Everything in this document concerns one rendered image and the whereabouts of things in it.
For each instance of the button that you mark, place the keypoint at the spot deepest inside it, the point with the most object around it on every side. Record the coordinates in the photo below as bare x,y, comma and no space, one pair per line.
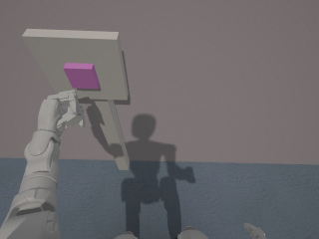
82,75

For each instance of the right robot shin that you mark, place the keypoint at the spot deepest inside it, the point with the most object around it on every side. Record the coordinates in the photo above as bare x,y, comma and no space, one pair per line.
188,228

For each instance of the robot left forearm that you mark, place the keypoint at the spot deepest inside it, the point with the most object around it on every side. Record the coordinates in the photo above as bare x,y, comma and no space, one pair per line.
37,191

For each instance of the panel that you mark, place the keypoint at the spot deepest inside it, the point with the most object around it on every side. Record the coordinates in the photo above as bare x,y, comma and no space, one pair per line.
52,49

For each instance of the right robot thigh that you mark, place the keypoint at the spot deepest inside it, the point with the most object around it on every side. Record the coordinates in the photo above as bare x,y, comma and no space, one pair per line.
191,234

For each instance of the robot left upper arm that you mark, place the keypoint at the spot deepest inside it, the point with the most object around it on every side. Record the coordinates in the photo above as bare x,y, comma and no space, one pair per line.
37,225

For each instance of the robot left hand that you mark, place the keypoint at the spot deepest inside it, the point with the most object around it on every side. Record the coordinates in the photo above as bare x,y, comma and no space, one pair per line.
53,117

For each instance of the robot right hand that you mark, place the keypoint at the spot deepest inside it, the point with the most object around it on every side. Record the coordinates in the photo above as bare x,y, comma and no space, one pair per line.
255,232

